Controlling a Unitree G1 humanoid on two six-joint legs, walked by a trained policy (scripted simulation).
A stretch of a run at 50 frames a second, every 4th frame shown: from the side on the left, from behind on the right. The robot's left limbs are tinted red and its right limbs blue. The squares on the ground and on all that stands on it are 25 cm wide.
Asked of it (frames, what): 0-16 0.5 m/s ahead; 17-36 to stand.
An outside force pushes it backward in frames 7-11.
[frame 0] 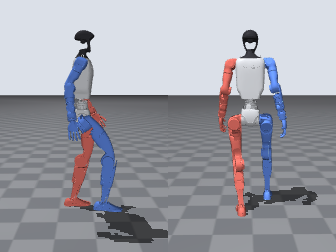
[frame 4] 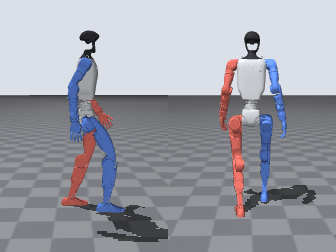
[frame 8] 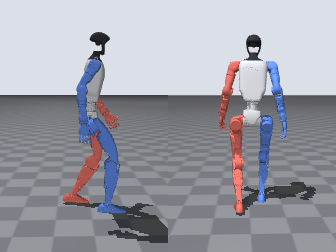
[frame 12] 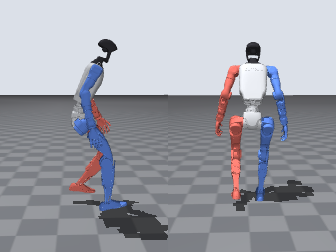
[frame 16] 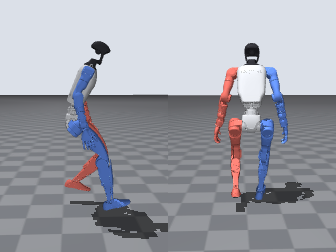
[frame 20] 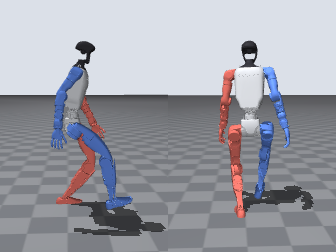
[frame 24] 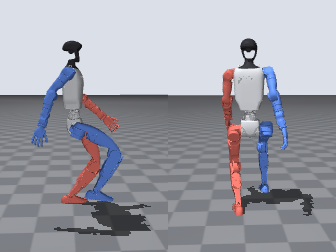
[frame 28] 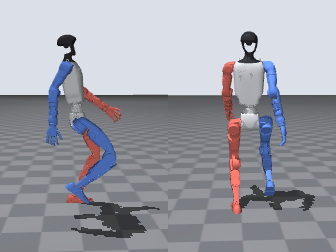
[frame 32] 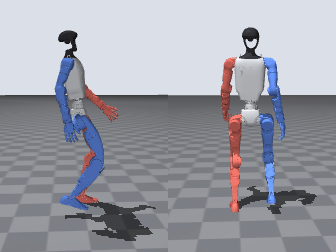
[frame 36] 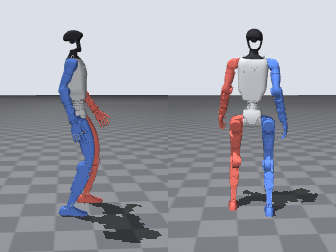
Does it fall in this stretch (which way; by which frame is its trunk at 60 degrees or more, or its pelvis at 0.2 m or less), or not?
no
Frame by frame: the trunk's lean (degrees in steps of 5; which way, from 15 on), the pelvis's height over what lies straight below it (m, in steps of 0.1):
0: 0, 0.8
4: 5, 0.8
8: 10, 0.8
12: 25 forward, 0.7
16: 25 forward, 0.7
20: 10, 0.7
24: 0, 0.7
28: 10, 0.7
32: 10, 0.8
36: 5, 0.8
